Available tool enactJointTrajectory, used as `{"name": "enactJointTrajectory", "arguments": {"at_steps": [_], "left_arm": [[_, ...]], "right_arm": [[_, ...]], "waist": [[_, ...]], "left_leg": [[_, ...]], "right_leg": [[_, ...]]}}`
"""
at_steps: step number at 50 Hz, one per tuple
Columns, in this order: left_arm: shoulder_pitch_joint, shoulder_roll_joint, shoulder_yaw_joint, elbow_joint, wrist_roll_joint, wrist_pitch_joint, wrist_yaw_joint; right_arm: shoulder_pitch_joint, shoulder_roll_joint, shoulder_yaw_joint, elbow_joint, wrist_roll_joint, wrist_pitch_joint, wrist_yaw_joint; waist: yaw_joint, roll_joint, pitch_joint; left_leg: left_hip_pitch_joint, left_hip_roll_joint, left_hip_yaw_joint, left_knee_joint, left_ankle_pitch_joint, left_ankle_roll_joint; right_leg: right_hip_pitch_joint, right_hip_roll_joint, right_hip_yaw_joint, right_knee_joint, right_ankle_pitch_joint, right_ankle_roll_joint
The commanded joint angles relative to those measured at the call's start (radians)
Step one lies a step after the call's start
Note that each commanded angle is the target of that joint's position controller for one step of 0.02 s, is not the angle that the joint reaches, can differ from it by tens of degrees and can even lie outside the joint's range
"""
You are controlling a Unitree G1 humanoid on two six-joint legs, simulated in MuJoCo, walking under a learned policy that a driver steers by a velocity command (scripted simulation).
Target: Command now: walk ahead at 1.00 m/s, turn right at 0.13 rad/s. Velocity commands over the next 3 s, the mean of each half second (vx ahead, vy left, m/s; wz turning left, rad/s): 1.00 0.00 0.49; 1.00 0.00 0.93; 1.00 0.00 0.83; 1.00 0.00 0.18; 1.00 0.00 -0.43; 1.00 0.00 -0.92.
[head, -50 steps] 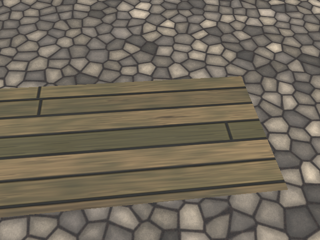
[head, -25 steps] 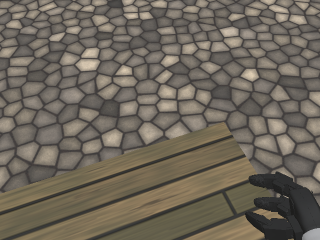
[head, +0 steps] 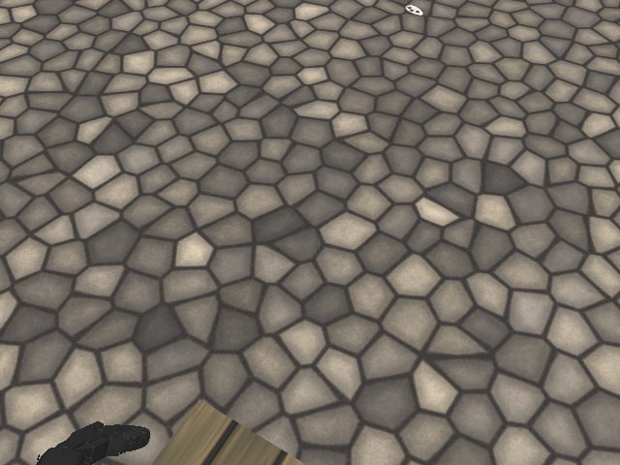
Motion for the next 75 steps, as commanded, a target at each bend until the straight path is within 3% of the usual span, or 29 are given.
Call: {"name": "enactJointTrajectory", "arguments": {"at_steps": [1, 5, 11, 16, 19, 20, 21, 22, 23, 25, 27, 31, 37, 39, 40, 41, 42, 43, 45, 48, 57, 61, 63, 64, 65, 66, 68, 70, 75], "left_arm": [[0.335, 0.222, 0.090, 0.059, 0.005, -0.007, 0.055], [0.253, 0.077, 0.043, 0.109, -0.010, -0.091, 0.049], [0.312, 0.051, 0.032, 0.160, -0.029, -0.137, 0.025], [0.370, 0.126, 0.032, 0.187, -0.033, -0.133, 0.070], [0.275, 0.209, 0.056, 0.149, -0.004, -0.076, 0.105], [0.195, 0.229, 0.066, 0.127, 0.001, -0.060, 0.100], [0.112, 0.124, 0.045, 0.110, 0.007, -0.072, 0.072], [0.260, 0.033, 0.011, -0.010, -0.028, -0.100, 0.058], [0.203, 0.075, -0.004, -0.027, -0.008, -0.126, 0.058], [0.153, 0.087, -0.008, -0.035, 0.003, -0.134, 0.048], [0.172, 0.072, -0.020, -0.030, 0.040, -0.080, 0.042], [-0.008, 0.048, -0.043, -0.118, 0.016, -0.051, 0.022], [-0.098, 0.073, -0.035, -0.157, -0.018, -0.068, 0.029], [0.079, 0.150, 0.000, -0.106, -0.020, -0.076, 0.048], [0.279, 0.188, 0.022, -0.061, -0.019, -0.082, 0.062], [0.514, 0.258, 0.054, -0.024, 0.003, -0.085, 0.085], [0.473, 0.338, 0.070, -0.029, 0.045, -0.080, 0.083], [0.361, 0.285, 0.077, -0.038, 0.024, -0.069, 0.077], [0.267, 0.126, 0.044, -0.032, 0.010, -0.060, 0.067], [0.345, 0.066, 0.029, 0.063, -0.006, -0.081, 0.059], [0.386, 0.119, 0.042, 0.154, -0.013, -0.119, 0.046], [0.423, 0.234, 0.069, 0.151, -0.011, -0.074, 0.077], [0.334, 0.245, 0.076, 0.107, -0.002, -0.047, 0.072], [0.314, 0.144, 0.059, 0.078, 0.005, -0.049, 0.051], [0.362, 0.119, 0.042, -0.053, -0.023, -0.068, 0.050], [0.257, 0.151, 0.035, -0.066, -0.017, -0.094, 0.050], [0.252, 0.121, 0.020, -0.041, -0.011, -0.099, 0.053], [0.302, 0.095, 0.011, -0.013, 0.022, -0.057, 0.046], [0.071, 0.025, -0.019, -0.098, 0.004, -0.040, 0.013]], "right_arm": [[-0.118, -0.176, -0.028, -0.172, 0.036, -0.038, -0.001], [-0.049, -0.100, -0.019, -0.085, -0.005, 0.035, 0.038], [-0.320, -0.054, -0.009, -0.158, 0.014, 0.030, 0.067], [-0.367, -0.074, -0.005, -0.168, 0.006, 0.021, 0.089], [0.013, -0.187, -0.052, -0.064, 0.001, 0.038, 0.072], [0.225, -0.237, -0.083, -0.009, 0.001, 0.039, 0.055], [0.191, -0.263, -0.108, 0.002, 0.035, 0.052, 0.037], [0.057, -0.389, -0.126, -0.040, -0.012, 0.059, 0.036], [0.029, -0.326, -0.125, -0.084, -0.002, 0.058, 0.030], [-0.034, -0.195, -0.092, -0.056, -0.005, 0.047, 0.015], [-0.084, -0.187, -0.080, -0.071, 0.001, 0.017, 0.007], [-0.096, -0.219, -0.091, -0.094, 0.011, -0.017, 0.018], [-0.043, -0.253, -0.120, -0.102, 0.019, -0.011, 0.024], [-0.075, -0.294, -0.129, -0.113, 0.007, -0.013, 0.021], [-0.134, -0.312, -0.130, -0.125, 0.004, -0.019, 0.026], [-0.169, -0.216, -0.103, -0.155, 0.003, -0.033, 0.026], [-0.067, -0.056, -0.059, -0.213, 0.048, -0.033, 0.026], [-0.085, -0.123, -0.049, -0.211, 0.027, -0.015, 0.019], [-0.216, -0.180, -0.061, -0.203, -0.010, 0.009, 0.035], [-0.287, -0.114, -0.044, -0.247, -0.025, 0.047, 0.075], [-0.566, -0.089, 0.000, -0.375, -0.020, 0.064, 0.118], [-0.375, -0.146, -0.024, -0.304, -0.015, 0.051, 0.098], [0.024, -0.232, -0.081, -0.172, -0.009, 0.042, 0.060], [-0.036, -0.304, -0.116, -0.163, 0.021, 0.056, 0.032], [-0.104, -0.411, -0.131, -0.222, -0.023, 0.075, 0.033], [-0.053, -0.351, -0.127, -0.234, -0.021, 0.079, 0.015], [-0.110, -0.249, -0.100, -0.175, -0.013, 0.045, -0.001], [-0.168, -0.187, -0.070, -0.172, -0.011, 0.007, -0.009], [-0.123, -0.175, -0.065, -0.127, 0.008, -0.044, 0.018]], "waist": [[0.171, 0.030, -0.196], [0.018, 0.079, -0.005], [0.066, 0.015, 0.079], [0.051, -0.047, 0.004], [-0.161, -0.113, -0.180], [-0.278, -0.067, -0.226], [-0.241, 0.179, -0.144], [-0.025, 0.354, -0.269], [-0.079, 0.096, -0.315], [0.042, -0.105, -0.051], [0.106, -0.100, 0.022], [0.070, -0.006, 0.071], [-0.020, 0.084, -0.028], [0.071, 0.073, -0.154], [0.198, 0.055, -0.253], [0.290, -0.039, -0.388], [0.167, -0.356, -0.473], [0.133, -0.321, -0.394], [0.134, -0.054, -0.161], [0.099, -0.087, -0.057], [0.071, -0.008, 0.108], [-0.056, -0.089, -0.071], [-0.223, -0.061, -0.237], [-0.131, 0.174, -0.181], [-0.038, 0.275, -0.353], [-0.091, 0.044, -0.352], [0.029, -0.089, -0.090], [0.111, -0.095, -0.036], [0.067, -0.002, 0.067]], "left_leg": [[-0.788, -0.013, -0.159, 0.407, 0.038, 0.047], [-0.551, 0.071, -0.222, 0.143, 0.100, 0.039], [-0.632, 0.027, -0.078, -0.245, 0.447, 0.081], [-0.476, -0.115, 0.083, -0.502, 0.542, 0.149], [-0.101, -0.206, 0.062, -0.482, 0.305, 0.209], [0.108, -0.170, -0.039, -0.559, 0.227, 0.272], [0.222, -0.104, -0.174, -0.600, 0.232, 0.293], [0.484, 0.130, -0.751, -0.686, 0.209, 0.542], [0.463, 0.188, -0.937, -0.876, -0.017, 0.541], [0.065, 0.121, -0.781, -0.977, -0.065, 0.407], [-0.179, 0.022, -0.632, -0.994, 0.033, 0.367], [-0.420, -0.095, -0.477, -1.052, 0.199, 0.331], [-0.152, -0.075, -0.509, -0.910, 0.549, 0.219], [-0.084, -0.079, -0.511, -0.676, 0.782, 0.175], [-0.159, -0.115, -0.479, -0.442, 0.776, 0.151], [-0.314, -0.162, -0.410, -0.111, 0.517, 0.145], [-0.624, -0.264, -0.299, 0.162, -0.175, 0.116], [-0.759, -0.169, -0.254, 0.257, -0.072, 0.132], [-0.758, -0.073, -0.204, 0.185, 0.077, 0.117], [-0.752, -0.004, -0.198, 0.146, 0.094, 0.097], [-0.656, -0.035, 0.021, -0.324, 0.369, 0.142], [-0.322, -0.191, 0.098, -0.419, 0.236, 0.216], [0.171, -0.208, -0.029, -0.514, 0.164, 0.282], [0.296, -0.076, -0.268, -0.574, 0.113, 0.312], [0.562, 0.165, -0.840, -0.740, 0.085, 0.525], [0.507, 0.186, -0.904, -0.875, 0.014, 0.491], [0.130, 0.136, -0.732, -0.931, 0.122, 0.407], [-0.123, 0.060, -0.581, -0.947, 0.230, 0.372], [-0.311, -0.063, -0.359, -1.068, 0.309, 0.308]], "right_leg": [[0.785, -0.434, 0.684, -0.478, -0.077, -0.154], [0.315, -0.313, 0.354, -0.613, -0.013, -0.029], [0.357, -0.183, -0.022, -0.690, 0.492, 0.111], [0.609, -0.236, -0.121, -0.572, 1.194, 0.192], [0.598, -0.296, -0.101, -0.053, 1.483, 0.200], [0.438, -0.265, -0.093, 0.344, 1.248, 0.186], [0.130, -0.046, -0.067, 0.764, 0.130, 0.179], [-0.322, 0.015, 0.124, 1.065, -0.271, 0.247], [-0.387, -0.047, 0.257, 0.988, -0.191, 0.214], [-0.287, -0.153, 0.244, 0.694, -0.090, 0.197], [-0.169, -0.195, 0.224, 0.574, -0.104, 0.227], [-0.001, -0.217, 0.139, 0.157, 0.100, 0.267], [0.155, -0.126, 0.144, -0.234, 0.319, 0.234], [0.360, -0.078, 0.150, -0.247, 0.155, 0.211], [0.581, -0.105, 0.152, -0.236, 0.093, 0.197], [0.826, -0.295, 0.332, -0.232, -0.234, 0.168], [0.994, -0.577, 0.893, -0.453, -0.559, 0.092], [0.898, -0.570, 1.042, -0.533, -0.708, 0.055], [0.648, -0.465, 0.655, -0.503, -0.400, 0.080], [0.511, -0.389, 0.364, -0.536, -0.067, 0.121], [0.457, -0.304, -0.131, -0.655, 0.570, 0.185], [0.601, -0.350, -0.156, -0.263, 1.363, 0.203], [0.354, -0.354, -0.119, 0.299, 1.126, 0.179], [0.051, -0.149, -0.113, 0.681, 0.010, 0.204], [-0.312, -0.059, 0.070, 0.973, -0.248, 0.242], [-0.369, -0.124, 0.196, 0.917, -0.143, 0.227], [-0.267, -0.216, 0.188, 0.682, -0.087, 0.216], [-0.112, -0.252, 0.192, 0.563, -0.127, 0.232], [-0.033, -0.275, 0.125, 0.086, 0.177, 0.229]]}}
Next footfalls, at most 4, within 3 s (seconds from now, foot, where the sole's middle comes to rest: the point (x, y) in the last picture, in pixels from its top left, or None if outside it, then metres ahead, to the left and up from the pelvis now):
0.40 left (242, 419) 0.55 0.13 -0.73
0.82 right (249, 248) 1.00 0.12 -0.73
1.28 left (85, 217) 1.12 0.56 -0.73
1.70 right None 1.45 0.89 -0.73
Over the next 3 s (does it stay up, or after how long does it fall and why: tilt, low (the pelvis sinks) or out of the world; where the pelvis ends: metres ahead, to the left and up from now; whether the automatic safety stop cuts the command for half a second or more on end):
stays up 1.76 1.87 0.02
